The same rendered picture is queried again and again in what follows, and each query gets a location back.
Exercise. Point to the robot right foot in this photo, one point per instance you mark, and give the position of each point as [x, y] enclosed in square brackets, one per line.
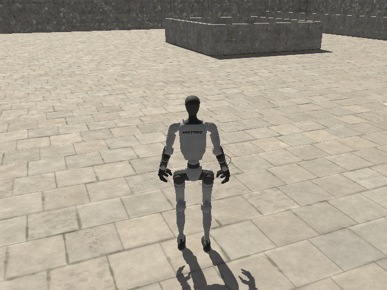
[206, 246]

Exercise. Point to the robot right forearm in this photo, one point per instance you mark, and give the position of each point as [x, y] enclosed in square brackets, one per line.
[222, 161]

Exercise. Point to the left robot upper arm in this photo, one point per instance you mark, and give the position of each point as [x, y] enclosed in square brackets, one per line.
[173, 128]

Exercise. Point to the right robot upper arm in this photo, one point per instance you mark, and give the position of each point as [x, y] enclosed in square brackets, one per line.
[211, 127]

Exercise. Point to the robot right hand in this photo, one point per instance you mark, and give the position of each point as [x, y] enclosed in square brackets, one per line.
[225, 174]

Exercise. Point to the robot left shin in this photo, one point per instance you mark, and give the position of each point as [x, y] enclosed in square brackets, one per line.
[180, 222]

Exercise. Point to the robot left hand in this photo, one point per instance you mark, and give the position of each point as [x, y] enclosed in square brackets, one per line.
[164, 172]

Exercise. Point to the robot left forearm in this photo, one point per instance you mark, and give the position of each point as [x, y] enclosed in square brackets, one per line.
[164, 160]

